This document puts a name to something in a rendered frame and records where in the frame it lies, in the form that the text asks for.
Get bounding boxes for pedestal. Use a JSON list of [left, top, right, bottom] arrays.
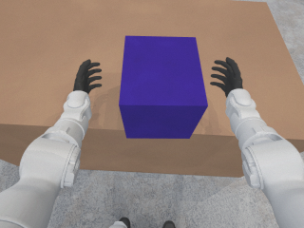
[[0, 0, 304, 178]]

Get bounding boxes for right robot forearm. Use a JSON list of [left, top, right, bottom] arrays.
[[225, 88, 304, 172]]

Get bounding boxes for carton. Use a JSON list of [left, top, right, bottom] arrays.
[[119, 35, 208, 139]]

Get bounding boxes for robot right hand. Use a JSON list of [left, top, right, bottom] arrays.
[[210, 57, 243, 98]]

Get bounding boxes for robot left foot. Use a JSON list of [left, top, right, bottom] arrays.
[[119, 217, 131, 228]]

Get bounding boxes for robot right upper arm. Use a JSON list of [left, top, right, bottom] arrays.
[[241, 140, 304, 228]]

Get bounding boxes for robot left upper arm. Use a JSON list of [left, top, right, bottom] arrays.
[[0, 137, 82, 228]]

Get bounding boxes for robot left hand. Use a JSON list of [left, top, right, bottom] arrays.
[[73, 59, 102, 94]]

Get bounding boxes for left robot forearm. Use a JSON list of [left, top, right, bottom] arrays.
[[19, 90, 92, 179]]

